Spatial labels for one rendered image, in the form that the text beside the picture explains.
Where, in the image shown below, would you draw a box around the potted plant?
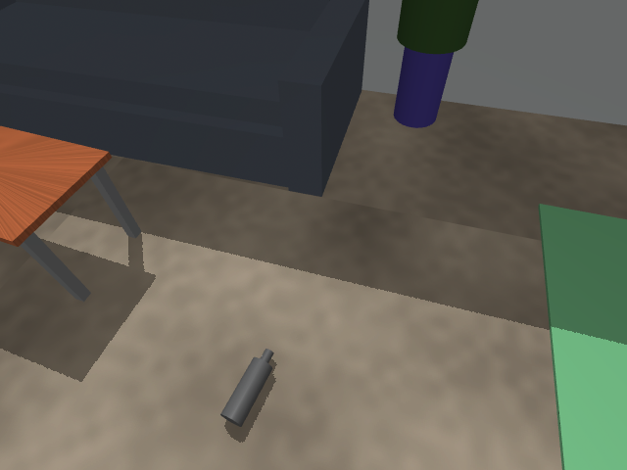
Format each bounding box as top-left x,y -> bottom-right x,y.
394,0 -> 479,128

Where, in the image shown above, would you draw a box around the sofa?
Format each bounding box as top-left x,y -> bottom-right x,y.
0,0 -> 369,197

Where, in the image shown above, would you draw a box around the coffee table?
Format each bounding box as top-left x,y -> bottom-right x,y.
0,126 -> 142,302

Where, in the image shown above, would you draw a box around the bottle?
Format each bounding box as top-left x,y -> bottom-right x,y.
221,349 -> 273,427

